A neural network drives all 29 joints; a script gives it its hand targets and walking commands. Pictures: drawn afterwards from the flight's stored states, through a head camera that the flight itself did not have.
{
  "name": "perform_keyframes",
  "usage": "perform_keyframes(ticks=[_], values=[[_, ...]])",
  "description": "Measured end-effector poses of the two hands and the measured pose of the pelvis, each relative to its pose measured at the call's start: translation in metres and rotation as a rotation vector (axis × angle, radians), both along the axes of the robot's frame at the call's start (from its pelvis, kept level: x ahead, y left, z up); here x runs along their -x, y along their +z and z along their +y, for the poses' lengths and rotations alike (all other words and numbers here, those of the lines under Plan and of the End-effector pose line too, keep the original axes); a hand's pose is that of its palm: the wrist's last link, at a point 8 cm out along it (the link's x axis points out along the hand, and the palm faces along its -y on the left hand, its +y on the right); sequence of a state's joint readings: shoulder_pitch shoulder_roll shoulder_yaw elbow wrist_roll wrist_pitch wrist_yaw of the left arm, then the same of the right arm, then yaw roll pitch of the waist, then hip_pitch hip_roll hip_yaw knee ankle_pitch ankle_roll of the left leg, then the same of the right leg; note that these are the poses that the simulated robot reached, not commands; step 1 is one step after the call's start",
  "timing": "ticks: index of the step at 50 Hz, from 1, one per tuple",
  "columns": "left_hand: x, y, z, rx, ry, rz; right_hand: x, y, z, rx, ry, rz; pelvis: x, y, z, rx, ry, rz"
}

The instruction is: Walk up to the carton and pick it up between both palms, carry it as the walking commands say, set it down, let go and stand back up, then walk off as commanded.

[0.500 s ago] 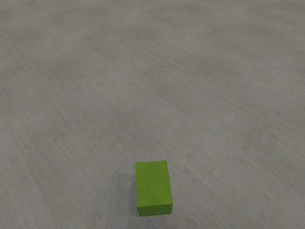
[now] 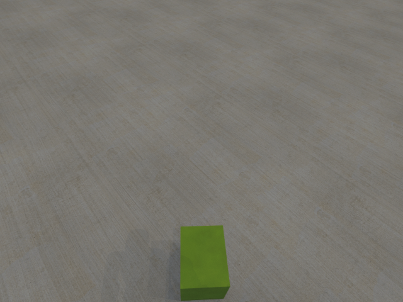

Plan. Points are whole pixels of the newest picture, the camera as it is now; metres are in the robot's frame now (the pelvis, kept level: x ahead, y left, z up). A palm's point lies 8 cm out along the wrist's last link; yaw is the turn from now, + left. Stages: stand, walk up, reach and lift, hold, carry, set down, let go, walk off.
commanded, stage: walk up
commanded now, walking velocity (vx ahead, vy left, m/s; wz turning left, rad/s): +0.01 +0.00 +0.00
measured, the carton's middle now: (202, 262) +0.42 -0.02 -0.67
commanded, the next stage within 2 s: stand in 1.12 s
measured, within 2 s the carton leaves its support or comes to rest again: neither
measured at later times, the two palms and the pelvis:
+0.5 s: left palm out of the picture +0.00 +0.21 -0.14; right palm out of the picture +0.00 -0.23 -0.14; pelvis +0.01 -0.01 +0.00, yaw +0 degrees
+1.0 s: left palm out of the picture -0.01 +0.18 -0.14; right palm out of the picture -0.02 -0.25 -0.15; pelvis +0.01 -0.04 +0.00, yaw +1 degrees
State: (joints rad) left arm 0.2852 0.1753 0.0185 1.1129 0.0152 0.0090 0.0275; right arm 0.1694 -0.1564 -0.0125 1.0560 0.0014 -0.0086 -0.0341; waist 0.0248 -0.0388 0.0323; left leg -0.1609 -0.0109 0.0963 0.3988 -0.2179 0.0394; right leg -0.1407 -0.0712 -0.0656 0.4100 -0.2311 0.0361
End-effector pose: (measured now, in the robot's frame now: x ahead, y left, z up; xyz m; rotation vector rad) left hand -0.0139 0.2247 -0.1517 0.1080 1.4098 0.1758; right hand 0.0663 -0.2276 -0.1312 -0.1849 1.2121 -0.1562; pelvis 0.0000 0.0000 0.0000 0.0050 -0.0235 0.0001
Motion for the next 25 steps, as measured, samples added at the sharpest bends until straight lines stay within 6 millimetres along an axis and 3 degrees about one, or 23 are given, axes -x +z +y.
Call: perform_keyframes(ticks=[14, 25], values=[[-0.01, 0.007, -0.004, -0.011, -0.02, 0.021, 0.058, -0.009, 0.007, -0.038, -0.063, 0.164, -0.011, 0.004, -0.002, 0.005, 0.002, -0.005], [-0.011, 0.007, -0.018, -0.007, -0.02, 0.022, 0.07, -0.011, 0.0, -0.044, -0.075, 0.2, -0.014, 0.004, -0.012, 0.002, 0.006, -0.004]])
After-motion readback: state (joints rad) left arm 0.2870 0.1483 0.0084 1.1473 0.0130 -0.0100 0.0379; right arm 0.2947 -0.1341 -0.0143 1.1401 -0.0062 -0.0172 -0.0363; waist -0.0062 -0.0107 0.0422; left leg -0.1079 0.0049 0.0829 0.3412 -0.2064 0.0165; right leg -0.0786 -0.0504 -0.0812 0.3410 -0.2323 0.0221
